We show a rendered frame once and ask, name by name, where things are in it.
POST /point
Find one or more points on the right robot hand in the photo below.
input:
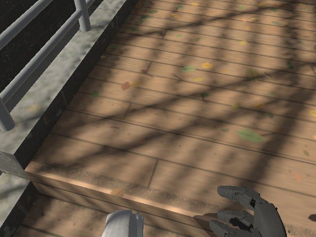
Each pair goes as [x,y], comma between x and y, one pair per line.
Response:
[265,222]

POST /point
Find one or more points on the left robot thigh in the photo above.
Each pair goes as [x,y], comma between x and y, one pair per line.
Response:
[124,223]

